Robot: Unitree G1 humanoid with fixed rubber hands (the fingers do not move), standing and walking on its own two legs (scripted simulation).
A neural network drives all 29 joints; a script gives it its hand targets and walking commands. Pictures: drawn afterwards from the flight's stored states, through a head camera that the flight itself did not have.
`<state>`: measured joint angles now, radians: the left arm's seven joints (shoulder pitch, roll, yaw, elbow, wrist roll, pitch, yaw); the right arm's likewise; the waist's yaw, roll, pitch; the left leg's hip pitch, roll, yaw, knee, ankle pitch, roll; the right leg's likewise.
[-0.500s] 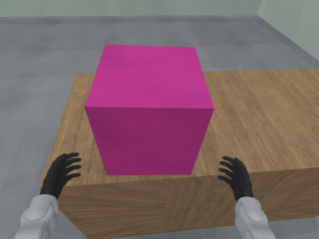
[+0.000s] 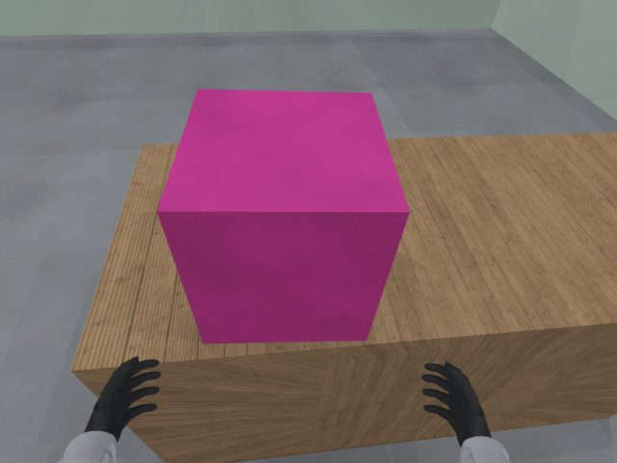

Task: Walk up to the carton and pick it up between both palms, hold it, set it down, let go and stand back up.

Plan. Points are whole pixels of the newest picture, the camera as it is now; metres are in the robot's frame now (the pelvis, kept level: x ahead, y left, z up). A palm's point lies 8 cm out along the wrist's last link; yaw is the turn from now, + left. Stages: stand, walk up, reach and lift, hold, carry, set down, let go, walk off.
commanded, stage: set down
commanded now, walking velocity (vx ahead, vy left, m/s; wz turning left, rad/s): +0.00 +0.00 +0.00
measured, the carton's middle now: (285, 220) +0.46 +0.04 +0.05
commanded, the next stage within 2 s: let go in 0.38 s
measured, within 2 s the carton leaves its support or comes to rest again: neither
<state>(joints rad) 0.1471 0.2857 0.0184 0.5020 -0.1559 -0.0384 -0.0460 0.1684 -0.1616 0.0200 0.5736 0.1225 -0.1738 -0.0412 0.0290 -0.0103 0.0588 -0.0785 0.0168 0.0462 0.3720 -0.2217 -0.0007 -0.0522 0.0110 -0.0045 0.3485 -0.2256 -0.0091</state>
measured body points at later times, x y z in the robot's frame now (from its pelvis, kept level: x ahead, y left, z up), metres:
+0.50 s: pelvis +0.00 -0.01 +0.00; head +0.00 +0.00 +0.45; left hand +0.16 +0.23 -0.09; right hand +0.16 -0.23 -0.09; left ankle -0.01 +0.11 -0.75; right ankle -0.02 -0.11 -0.75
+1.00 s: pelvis +0.00 +0.00 -0.01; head +0.00 +0.00 +0.44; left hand +0.16 +0.22 -0.10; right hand +0.13 -0.25 -0.11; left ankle -0.01 +0.11 -0.75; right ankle -0.02 -0.11 -0.75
